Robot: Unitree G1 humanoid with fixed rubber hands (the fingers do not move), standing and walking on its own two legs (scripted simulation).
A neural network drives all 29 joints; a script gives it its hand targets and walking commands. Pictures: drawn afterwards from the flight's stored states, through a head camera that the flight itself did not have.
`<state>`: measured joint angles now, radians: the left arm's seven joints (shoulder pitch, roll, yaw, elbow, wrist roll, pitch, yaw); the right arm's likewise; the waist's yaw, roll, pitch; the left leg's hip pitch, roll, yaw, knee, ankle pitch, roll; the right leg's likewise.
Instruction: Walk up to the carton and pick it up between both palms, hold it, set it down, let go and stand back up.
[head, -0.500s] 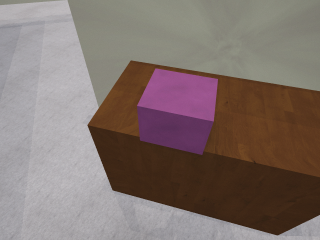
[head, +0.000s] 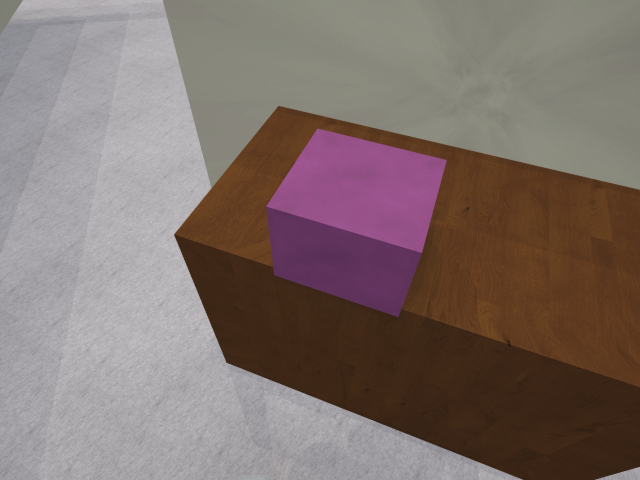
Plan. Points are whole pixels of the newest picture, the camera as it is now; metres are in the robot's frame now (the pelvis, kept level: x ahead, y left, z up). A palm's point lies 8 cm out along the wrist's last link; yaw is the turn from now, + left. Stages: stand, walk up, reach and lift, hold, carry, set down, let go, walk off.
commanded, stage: walk up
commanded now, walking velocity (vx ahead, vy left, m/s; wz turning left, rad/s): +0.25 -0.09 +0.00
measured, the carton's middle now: (356, 220) +0.53 -0.02 -0.03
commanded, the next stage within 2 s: none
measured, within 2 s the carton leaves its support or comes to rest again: neither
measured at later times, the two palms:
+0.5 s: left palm out of the picture +0.12 +0.25 -0.15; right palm out of the picture +0.07 -0.24 -0.13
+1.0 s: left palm out of the picture +0.02 +0.22 -0.10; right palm out of the picture +0.02 -0.29 -0.15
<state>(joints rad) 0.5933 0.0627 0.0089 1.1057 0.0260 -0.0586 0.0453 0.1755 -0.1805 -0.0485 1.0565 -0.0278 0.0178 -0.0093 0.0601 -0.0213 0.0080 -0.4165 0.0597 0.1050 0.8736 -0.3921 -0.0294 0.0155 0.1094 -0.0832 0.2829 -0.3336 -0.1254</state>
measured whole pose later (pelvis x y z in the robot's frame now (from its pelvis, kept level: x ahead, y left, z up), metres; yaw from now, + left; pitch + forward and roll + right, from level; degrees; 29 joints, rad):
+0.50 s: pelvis +0.06 +0.01 +0.00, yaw -3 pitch -1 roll -1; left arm 0.20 0.19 0.07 1.00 0.03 0.05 0.04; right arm 0.21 -0.19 -0.03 1.01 -0.01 0.00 -0.06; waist -0.03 -0.02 0.13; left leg -0.27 0.03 0.15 0.50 -0.21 0.07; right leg -0.47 0.01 0.01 1.15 -0.51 0.08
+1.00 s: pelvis -0.02 -0.03 +0.01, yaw -2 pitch +1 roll +4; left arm 0.28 0.17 0.06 0.96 0.02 0.02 0.04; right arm 0.24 -0.26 -0.09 0.98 -0.04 0.08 0.02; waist 0.01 0.07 0.01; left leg -0.47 -0.01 -0.04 1.15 -0.32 -0.06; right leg -0.29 -0.15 0.00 0.49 -0.22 0.06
